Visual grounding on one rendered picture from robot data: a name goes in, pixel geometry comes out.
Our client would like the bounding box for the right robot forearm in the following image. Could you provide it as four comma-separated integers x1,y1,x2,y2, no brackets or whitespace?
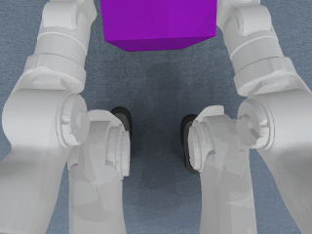
216,0,312,98

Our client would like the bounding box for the left robot forearm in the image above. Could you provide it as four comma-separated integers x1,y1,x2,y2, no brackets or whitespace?
2,0,98,135

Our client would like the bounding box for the robot right shin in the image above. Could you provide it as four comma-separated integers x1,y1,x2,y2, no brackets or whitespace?
189,105,250,171

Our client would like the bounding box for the carton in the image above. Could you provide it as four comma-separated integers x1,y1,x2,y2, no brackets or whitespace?
100,0,217,52

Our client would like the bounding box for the robot right upper arm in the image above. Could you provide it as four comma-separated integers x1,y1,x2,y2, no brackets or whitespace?
235,89,312,234

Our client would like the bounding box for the robot left foot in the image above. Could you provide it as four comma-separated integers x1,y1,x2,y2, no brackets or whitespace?
110,106,133,141

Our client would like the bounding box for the robot left upper arm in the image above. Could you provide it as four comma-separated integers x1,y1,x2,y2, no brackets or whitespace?
0,88,91,234

